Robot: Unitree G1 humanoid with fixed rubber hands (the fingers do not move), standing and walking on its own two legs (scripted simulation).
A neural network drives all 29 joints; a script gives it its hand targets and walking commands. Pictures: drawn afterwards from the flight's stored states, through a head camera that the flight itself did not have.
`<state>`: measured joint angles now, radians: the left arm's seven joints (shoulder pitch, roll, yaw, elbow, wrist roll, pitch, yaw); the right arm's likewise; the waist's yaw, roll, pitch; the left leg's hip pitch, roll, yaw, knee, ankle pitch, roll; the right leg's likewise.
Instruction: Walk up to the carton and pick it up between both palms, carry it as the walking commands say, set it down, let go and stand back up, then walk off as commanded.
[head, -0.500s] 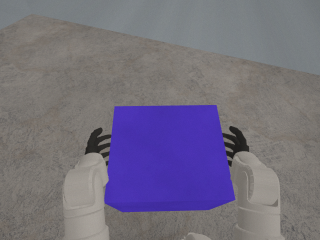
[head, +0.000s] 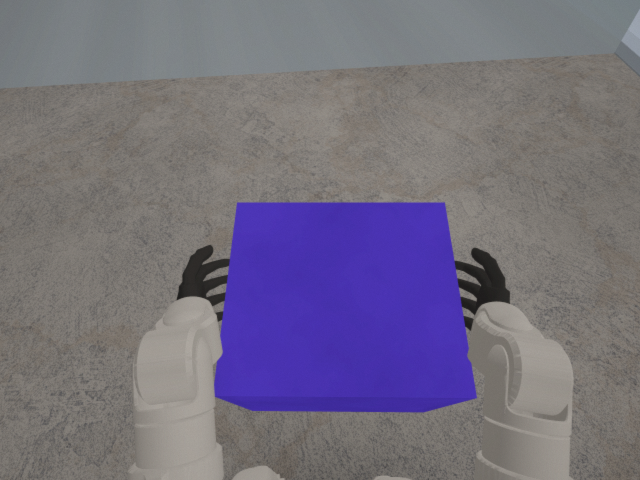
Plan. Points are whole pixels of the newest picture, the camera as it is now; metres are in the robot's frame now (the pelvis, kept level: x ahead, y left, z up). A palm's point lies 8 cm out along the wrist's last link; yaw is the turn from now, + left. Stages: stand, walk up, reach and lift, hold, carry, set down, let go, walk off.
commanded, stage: carry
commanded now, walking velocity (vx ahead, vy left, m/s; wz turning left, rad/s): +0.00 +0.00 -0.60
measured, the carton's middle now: (338, 317) +0.32 -0.01 -0.01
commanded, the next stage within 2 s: none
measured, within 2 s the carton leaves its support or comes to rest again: neither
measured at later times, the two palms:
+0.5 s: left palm (292, 340) +0.25 +0.04 +0.08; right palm (634, 437) +0.15 -0.27 +0.08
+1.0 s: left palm (296, 406) +0.18 +0.04 +0.09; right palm out of the picture +0.07 -0.27 +0.10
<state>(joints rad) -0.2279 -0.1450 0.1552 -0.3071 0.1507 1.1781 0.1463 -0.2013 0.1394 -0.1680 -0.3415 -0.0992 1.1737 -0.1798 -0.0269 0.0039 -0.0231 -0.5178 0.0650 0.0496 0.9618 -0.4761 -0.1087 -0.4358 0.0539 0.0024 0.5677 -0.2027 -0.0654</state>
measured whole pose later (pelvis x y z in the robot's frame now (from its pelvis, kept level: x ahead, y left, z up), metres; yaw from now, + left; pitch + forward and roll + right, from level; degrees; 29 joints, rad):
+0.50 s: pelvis -0.07 -0.02 -0.01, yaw -20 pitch +3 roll -2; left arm -0.23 -0.15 0.16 -0.32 0.09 1.21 0.22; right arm -0.23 0.14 -0.18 -0.29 -0.18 1.17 -0.09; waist 0.02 0.03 -0.05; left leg -0.38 0.26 0.25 0.71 -0.35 -0.06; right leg -0.36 0.00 -0.11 0.57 -0.24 0.00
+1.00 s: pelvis -0.13 -0.03 +0.00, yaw -21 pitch +1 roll +0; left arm -0.22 -0.14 0.17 -0.22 0.13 1.21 0.20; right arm -0.23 0.14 -0.18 -0.19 -0.15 1.17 -0.14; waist 0.02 -0.03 -0.12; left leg -0.29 0.03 0.06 0.53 -0.27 0.00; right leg -0.38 0.02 -0.08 0.48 -0.13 -0.05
